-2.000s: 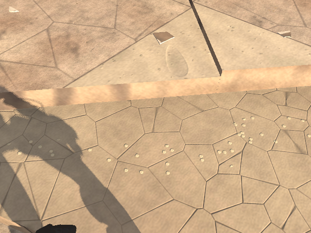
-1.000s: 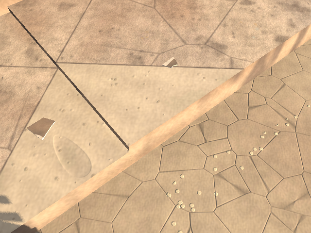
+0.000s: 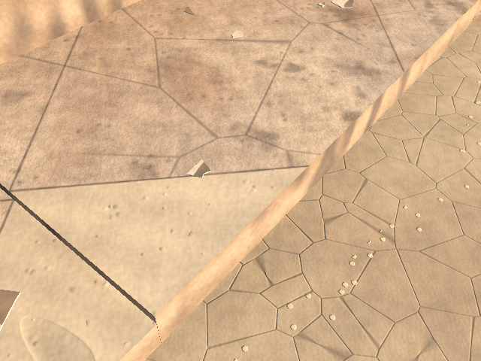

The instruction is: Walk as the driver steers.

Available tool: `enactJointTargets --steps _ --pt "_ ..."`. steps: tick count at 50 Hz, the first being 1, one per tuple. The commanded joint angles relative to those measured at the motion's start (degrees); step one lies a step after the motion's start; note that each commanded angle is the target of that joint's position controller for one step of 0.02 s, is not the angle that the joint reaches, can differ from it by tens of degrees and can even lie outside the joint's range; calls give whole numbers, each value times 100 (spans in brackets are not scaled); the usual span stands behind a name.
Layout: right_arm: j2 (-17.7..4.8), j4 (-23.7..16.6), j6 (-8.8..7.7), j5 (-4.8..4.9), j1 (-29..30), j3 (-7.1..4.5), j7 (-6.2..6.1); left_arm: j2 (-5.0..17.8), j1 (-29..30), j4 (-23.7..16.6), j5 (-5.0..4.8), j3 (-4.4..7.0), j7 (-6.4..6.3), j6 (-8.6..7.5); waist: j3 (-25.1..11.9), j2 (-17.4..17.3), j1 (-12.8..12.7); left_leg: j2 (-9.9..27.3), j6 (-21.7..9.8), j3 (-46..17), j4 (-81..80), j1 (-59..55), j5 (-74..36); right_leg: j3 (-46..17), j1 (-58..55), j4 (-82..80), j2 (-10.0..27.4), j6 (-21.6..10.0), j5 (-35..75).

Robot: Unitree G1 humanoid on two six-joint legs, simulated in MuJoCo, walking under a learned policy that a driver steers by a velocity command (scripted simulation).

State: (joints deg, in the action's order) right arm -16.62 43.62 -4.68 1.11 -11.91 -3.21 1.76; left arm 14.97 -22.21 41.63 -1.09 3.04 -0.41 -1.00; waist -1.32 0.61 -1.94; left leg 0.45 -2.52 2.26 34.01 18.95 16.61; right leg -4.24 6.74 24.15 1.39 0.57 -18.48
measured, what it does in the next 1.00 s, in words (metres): walks ahead: left foot, then right foot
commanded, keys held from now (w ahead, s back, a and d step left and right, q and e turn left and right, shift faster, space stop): w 0.04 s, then no key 0.96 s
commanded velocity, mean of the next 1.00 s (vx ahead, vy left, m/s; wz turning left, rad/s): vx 0.11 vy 0.00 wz -0.01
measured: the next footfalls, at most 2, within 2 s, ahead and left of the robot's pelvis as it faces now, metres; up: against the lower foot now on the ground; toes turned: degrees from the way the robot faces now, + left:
left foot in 0.02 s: +0.07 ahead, +0.11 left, +0.00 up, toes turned +2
right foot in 0.44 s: +0.27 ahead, -0.10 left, +0.00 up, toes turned +1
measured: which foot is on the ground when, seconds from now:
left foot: up 0.00-0.00, down 0.02-0.48, up 0.50-0.66, down 0.68-1.00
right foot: down 0.00-0.02, up 0.04-0.42, down 0.44-1.00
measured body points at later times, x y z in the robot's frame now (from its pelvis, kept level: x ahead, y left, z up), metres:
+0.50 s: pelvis +0.14 +0.01 -0.01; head +0.16 +0.00 +0.44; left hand +0.34 +0.24 -0.09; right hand +0.19 -0.27 -0.14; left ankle +0.03 +0.11 -0.73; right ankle +0.23 -0.10 -0.74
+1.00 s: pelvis +0.19 +0.03 +0.00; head +0.20 +0.04 +0.45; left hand +0.30 +0.29 -0.13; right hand +0.27 -0.21 -0.14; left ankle +0.15 +0.14 -0.74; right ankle +0.23 -0.10 -0.74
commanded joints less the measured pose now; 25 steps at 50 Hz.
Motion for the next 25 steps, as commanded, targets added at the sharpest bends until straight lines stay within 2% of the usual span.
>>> enactJointTargets --steps 1,2,3,4,5,6,7,9,11,13,16,18,20,21,22,23,24,25 --pt "-511 61 -46 20 -1059 -177 -24 446 766 -556 49 70 54 -123 62 246 815 145 -82 -329 -688 -2103 -186 -486 1895 296 432 -641 -564" --pt "-1059 69 -52 -54 -1593 -257 -91 -20 828 -755 135 -66 45 -177 -183 -1228 910 1474 -613 -2382 -1585 -2716 804 220 2825 2474 -161 -168 -887" --pt "-1393 38 -86 -147 -1631 -328 -34 294 756 -968 -25 25 -29 -253 -151 -1910 784 2264 -1435 -4469 -2420 -2531 1794 -36 3710 3768 -427 -41 -1533" --pt "-1049 -70 -119 -141 -1123 -215 -43 642 764 -898 -101 114 -56 -302 358 -1212 582 2277 -1469 -4238 -2407 -2175 1619 -259 4052 4347 -43 -71 -1185" --pt "-783 -131 -129 -139 -839 -138 -73 721 855 -809 -75 133 -45 -312 589 -845 481 1971 -1265 -3387 -2254 -1897 756 -200 3999 4382 136 -115 -661" --pt "-739 -175 -121 -170 -629 -104 -97 638 799 -700 4 133 -55 -305 507 -583 363 1687 -1073 -2717 -2200 -1749 -263 -112 3780 4245 257 -109 -273" --pt "-691 -181 -103 -153 -510 -79 -120 624 822 -678 72 153 -57 -280 483 -552 299 1521 -962 -2210 -2184 -1665 -1352 -40 3604 4022 357 -57 -35" --pt "-590 -128 -82 -168 -525 -25 -175 479 745 -603 124 145 -35 -225 246 -605 227 1211 -870 -1394 -2105 -1496 -3213 184 3067 3780 307 71 283" --pt "-575 -54 -22 -172 -524 -9 -237 279 858 -614 103 85 -38 -183 136 -532 216 1033 -861 -877 -2025 -1489 -4059 314 2857 3121 251 196 554" --pt "-644 11 69 -149 -522 -15 -282 119 1199 -671 93 13 -29 -175 113 -547 299 906 -790 -562 -1984 -1366 -4183 394 2479 2262 207 240 1010" --pt "-751 134 160 -138 -685 -37 -281 177 1565 -721 82 21 29 -164 81 -627 464 965 -783 -544 -1879 -1347 -4087 446 2010 1398 64 208 1520" --pt "-764 186 191 -104 -647 -47 -266 280 1706 -768 80 54 66 -172 91 -616 460 1090 -821 -680 -1723 -1446 -3958 366 1855 1084 29 88 1525" --pt "-751 183 212 -45 -460 -54 -256 398 1651 -770 117 105 91 -203 76 -563 307 1120 -755 -796 -1378 -1492 -3863 372 1553 624 -41 -122 1486" --pt "-713 185 213 -15 -374 -44 -254 473 1404 -687 155 152 80 -229 -42 -451 127 972 -618 -768 -1046 -1445 -3804 435 1038 79 -134 -270 1954" --pt "-625 217 177 -71 -543 -12 -245 716 1171 -636 209 222 20 -249 -270 -227 63 707 -374 -681 -636 -1250 -3660 204 287 -190 69 -435 3182" --pt "-453 140 93 -245 -812 65 -224 1125 880 -670 297 294 -53 -227 -914 376 175 370 -83 -527 103 -521 -2347 -525 -1042 404 886 -849 5325" --pt "-147 263 98 -242 -1267 187 -219 753 776 -612 322 185 -94 -138 -1536 1050 249 34 258 -435 934 96 -104 -1396 -1711 410 1684 -1683 5535" --pt "-327 260 190 -175 -884 161 -214 292 735 -576 254 57 -61 -82 -1401 1138 57 -18 456 -588 1507 384 1923 -1816 -1421 23 1811 -1891 4804"
Keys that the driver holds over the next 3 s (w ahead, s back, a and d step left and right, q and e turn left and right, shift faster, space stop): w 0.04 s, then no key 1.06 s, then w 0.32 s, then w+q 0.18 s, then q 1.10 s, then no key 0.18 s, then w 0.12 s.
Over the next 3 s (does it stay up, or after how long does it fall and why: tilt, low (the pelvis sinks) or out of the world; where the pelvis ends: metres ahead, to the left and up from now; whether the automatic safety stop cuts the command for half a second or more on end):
stays up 0.50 -0.04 0.00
